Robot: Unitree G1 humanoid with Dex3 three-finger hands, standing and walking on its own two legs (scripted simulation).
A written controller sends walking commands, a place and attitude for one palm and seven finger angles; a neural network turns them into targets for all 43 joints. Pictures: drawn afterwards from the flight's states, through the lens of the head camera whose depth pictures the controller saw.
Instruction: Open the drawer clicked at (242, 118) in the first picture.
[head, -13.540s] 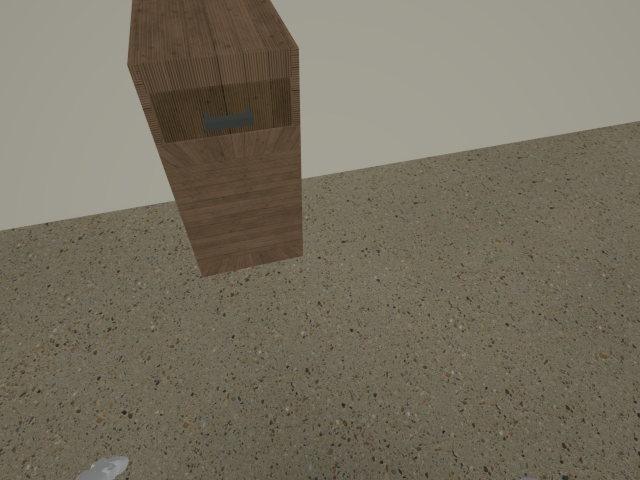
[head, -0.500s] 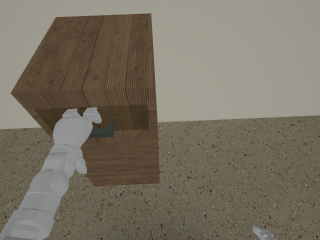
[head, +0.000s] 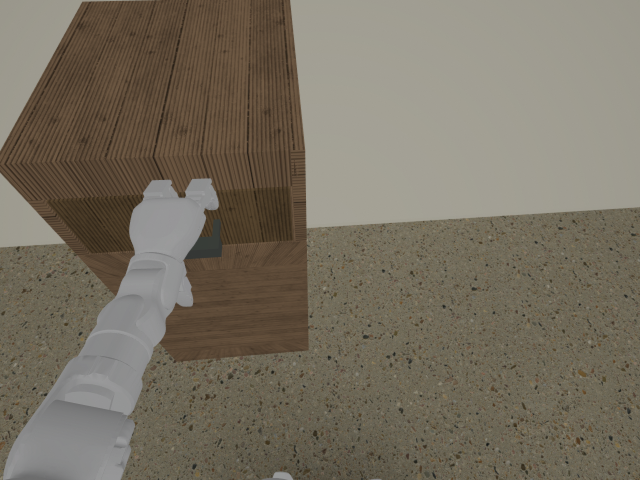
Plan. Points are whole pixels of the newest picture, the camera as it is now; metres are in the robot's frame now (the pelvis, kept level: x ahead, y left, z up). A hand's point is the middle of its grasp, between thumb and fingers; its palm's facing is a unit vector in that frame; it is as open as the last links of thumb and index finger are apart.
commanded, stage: move the hooked fingers above the handle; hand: left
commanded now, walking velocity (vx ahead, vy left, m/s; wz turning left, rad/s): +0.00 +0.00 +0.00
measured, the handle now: (181, 238) +0.47 +0.23 -0.05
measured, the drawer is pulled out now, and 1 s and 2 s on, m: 0.00 0.00 0.00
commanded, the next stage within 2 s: none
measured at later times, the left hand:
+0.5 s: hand (187, 244) +0.42 +0.20 +0.01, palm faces +0.01 -0.08 -1.00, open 13.9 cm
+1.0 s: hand (190, 253) +0.41 +0.19 +0.00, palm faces -0.07 -0.08 -0.99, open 13.9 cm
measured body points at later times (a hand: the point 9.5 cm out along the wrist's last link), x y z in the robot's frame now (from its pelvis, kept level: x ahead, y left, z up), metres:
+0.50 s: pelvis +0.00 -0.01 +0.00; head +0.07 -0.01 +0.44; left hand +0.42 +0.20 +0.06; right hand +0.05 -0.29 -0.13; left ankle -0.01 +0.06 -0.70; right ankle -0.02 -0.12 -0.70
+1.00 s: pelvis +0.01 -0.02 +0.00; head +0.08 -0.02 +0.45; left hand +0.41 +0.20 +0.05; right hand +0.09 -0.29 -0.12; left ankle -0.01 +0.06 -0.70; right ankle -0.02 -0.12 -0.70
